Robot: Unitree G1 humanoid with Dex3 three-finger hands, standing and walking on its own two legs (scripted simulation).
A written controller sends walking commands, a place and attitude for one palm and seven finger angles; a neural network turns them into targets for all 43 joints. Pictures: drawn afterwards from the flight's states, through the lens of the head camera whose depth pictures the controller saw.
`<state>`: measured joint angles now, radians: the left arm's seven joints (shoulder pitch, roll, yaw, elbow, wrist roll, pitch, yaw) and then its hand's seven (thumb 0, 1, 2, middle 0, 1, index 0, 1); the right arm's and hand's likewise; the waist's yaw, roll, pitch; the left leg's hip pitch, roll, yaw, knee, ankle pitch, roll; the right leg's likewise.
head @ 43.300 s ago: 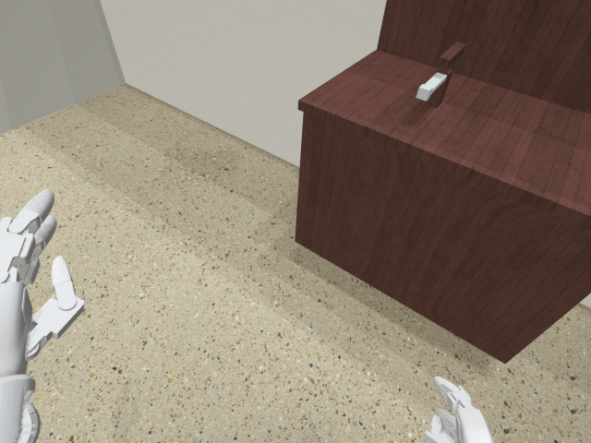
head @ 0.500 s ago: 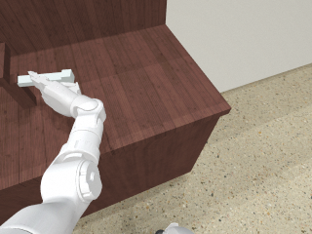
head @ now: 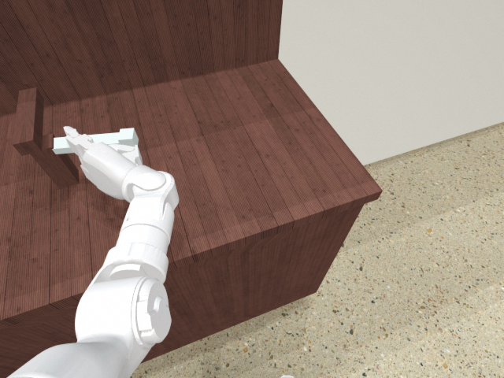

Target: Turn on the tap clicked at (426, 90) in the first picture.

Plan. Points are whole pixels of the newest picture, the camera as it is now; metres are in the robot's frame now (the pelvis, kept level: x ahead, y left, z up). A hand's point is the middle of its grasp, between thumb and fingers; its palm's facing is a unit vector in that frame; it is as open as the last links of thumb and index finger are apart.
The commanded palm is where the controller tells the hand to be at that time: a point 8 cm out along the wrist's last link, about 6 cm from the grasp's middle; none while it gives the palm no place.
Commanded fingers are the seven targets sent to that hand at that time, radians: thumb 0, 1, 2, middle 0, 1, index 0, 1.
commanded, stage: lift the hand up off the lever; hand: left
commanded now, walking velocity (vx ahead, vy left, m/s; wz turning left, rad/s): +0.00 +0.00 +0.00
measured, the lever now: (128, 139) +0.51 +0.20 +0.09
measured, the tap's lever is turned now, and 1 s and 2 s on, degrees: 77 77 77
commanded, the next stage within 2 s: draw the hand back beside the body in 1.78 s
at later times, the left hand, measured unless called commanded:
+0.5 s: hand (133, 149) +0.45 +0.17 +0.12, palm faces +0.80 -0.58 -0.13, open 7.8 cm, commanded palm +0.40 +0.19 +0.13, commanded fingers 0.00 0.90 0.90 -0.15 -0.15 -0.15 -0.15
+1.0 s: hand (133, 143) +0.45 +0.17 +0.14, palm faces +0.80 -0.58 -0.14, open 7.8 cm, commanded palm +0.39 +0.19 +0.15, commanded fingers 0.00 0.90 0.90 -0.15 -0.15 -0.15 -0.15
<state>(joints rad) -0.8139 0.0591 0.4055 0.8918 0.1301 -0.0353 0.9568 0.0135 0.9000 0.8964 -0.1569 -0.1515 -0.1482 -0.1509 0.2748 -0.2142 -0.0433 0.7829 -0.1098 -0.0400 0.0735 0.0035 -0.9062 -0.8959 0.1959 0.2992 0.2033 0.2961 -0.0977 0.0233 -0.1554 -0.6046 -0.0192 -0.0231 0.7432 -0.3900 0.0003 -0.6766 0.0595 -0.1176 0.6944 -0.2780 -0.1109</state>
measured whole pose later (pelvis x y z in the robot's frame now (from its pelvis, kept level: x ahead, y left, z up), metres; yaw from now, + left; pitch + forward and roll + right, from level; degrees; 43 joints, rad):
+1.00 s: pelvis -0.01 -0.01 +0.01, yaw +1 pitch +10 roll +1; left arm -0.80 0.02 0.34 0.77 0.09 0.13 0.95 0.01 0.90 0.90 -0.16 -0.15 -0.15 -0.15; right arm 0.22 -0.21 -0.04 0.80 -0.08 -0.03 0.04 0.00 -0.91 -0.90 0.20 0.30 0.20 0.30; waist -0.06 0.03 -0.12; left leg -0.48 -0.02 -0.03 0.64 -0.33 -0.01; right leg -0.55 0.06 -0.12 0.60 -0.23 -0.12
